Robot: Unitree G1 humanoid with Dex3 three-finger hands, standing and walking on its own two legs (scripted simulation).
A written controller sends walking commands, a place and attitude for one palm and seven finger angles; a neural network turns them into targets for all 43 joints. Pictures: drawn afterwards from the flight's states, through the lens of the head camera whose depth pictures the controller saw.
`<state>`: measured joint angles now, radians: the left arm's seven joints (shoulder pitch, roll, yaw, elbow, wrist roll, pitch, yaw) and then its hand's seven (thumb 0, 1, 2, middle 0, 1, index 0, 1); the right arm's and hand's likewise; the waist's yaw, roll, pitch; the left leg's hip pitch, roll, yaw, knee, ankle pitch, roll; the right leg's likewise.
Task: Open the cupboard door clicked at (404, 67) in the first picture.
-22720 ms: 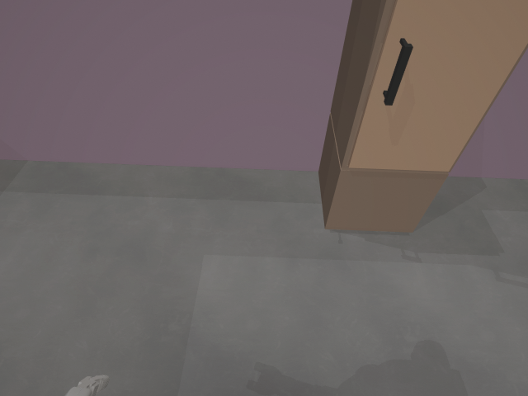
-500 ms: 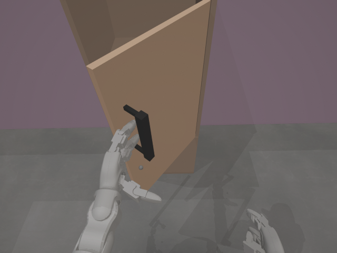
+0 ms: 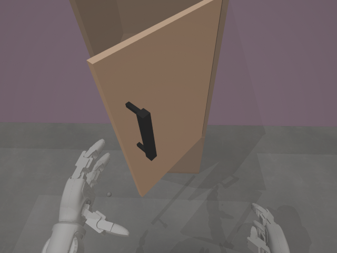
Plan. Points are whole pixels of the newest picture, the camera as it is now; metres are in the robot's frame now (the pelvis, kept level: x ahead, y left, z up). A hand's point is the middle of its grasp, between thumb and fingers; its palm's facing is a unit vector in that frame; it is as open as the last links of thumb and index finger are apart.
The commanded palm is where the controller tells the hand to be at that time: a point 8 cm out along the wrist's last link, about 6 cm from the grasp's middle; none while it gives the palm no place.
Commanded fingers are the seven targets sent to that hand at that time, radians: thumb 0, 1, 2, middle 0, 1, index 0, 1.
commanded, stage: draw the hand back to the body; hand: left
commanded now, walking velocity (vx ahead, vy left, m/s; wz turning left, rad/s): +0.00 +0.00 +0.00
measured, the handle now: (141, 133) +0.37 +0.10 +0.09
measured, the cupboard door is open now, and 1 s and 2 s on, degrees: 50 50 50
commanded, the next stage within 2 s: step back with the hand held close in 1.64 s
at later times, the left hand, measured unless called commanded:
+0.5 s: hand (84, 192) +0.21 +0.17 +0.12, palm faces +0.02 -1.00 -0.06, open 16.3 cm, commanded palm +0.18 +0.23 +0.13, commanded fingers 0.00 -0.40 0.34 -0.15 -0.30 -0.15 -0.30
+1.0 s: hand (29, 179) +0.21 +0.25 +0.16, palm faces +0.34 -0.86 -0.39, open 12.3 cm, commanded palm +0.16 +0.29 +0.18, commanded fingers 0.00 0.48 0.72 -0.19 -0.30 -0.19 -0.30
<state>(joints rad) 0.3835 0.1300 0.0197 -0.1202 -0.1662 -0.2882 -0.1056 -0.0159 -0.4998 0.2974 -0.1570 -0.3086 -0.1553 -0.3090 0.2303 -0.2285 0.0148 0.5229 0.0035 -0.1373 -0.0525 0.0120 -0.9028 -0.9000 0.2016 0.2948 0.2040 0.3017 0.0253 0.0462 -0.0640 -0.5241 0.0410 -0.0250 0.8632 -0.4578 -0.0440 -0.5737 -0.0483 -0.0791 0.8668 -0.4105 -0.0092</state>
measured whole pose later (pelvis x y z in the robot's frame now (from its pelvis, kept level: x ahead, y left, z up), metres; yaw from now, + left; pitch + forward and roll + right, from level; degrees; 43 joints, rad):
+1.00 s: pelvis +0.01 +0.02 +0.04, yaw -1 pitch -4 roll +0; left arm 0.46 0.30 0.20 -0.34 -0.02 -0.09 0.12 -0.01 0.15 0.57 -0.18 -0.30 -0.18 -0.31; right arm 0.22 -0.21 0.05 0.64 -0.01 -0.18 -0.11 0.01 -0.90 -0.90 0.20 0.30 0.21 0.30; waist 0.06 0.07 0.02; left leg -0.13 0.03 0.02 0.50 -0.31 -0.01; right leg -0.18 -0.05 -0.05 0.48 -0.24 0.02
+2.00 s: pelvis -0.01 +0.03 +0.05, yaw -3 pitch +0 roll -1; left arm 0.51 0.37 0.39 -0.43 -0.03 -0.17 0.10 0.01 0.89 0.90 -0.21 -0.30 -0.20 -0.31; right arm 0.13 -0.23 0.01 0.58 -0.01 -0.06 -0.08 0.01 -0.90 -0.90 0.20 0.30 0.21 0.30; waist 0.01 0.06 0.06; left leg -0.19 0.03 0.05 0.44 -0.25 0.00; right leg -0.23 -0.04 -0.02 0.37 -0.14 0.04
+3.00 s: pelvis -0.19 +0.05 +0.03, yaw +1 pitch +0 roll -3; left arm 0.50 0.46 0.46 -0.57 -0.03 -0.23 0.15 0.01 0.89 0.90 -0.21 -0.31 -0.21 -0.31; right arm 0.12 -0.17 -0.02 0.62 -0.02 -0.15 -0.08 0.01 -0.90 -0.90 0.20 0.29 0.20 0.30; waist 0.02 -0.03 0.11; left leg -0.42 0.02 0.01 0.57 -0.16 0.05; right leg -0.55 0.08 0.05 1.08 -0.45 0.02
